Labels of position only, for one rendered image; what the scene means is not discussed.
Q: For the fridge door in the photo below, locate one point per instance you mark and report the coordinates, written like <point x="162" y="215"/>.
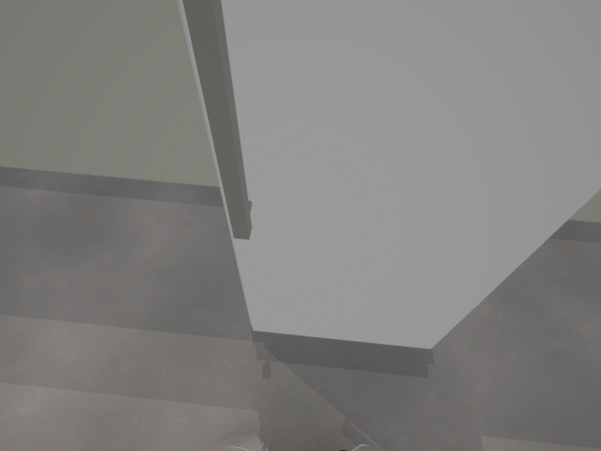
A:
<point x="404" y="157"/>

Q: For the robot left thigh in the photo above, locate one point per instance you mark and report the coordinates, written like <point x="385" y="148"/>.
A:
<point x="238" y="441"/>

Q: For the handle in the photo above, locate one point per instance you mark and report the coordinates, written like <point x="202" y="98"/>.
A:
<point x="206" y="27"/>

